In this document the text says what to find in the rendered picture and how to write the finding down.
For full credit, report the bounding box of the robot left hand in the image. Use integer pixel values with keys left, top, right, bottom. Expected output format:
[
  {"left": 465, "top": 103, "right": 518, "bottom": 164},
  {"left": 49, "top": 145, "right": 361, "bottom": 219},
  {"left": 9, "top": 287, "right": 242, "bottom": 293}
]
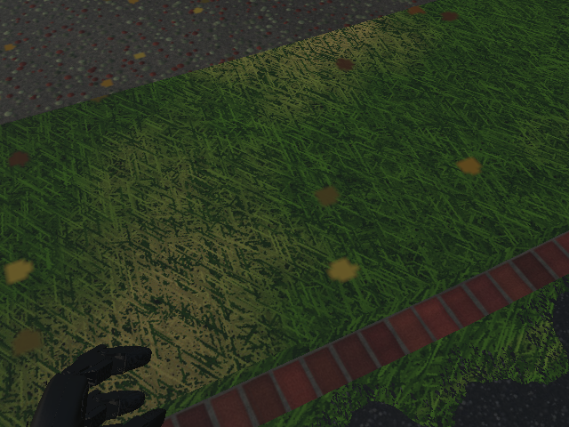
[{"left": 26, "top": 344, "right": 166, "bottom": 427}]

